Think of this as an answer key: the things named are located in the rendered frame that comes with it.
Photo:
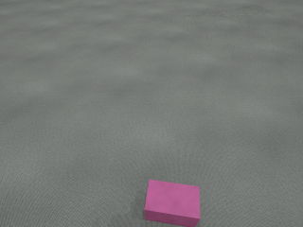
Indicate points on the carton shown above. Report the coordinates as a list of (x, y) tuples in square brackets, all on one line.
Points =
[(173, 203)]

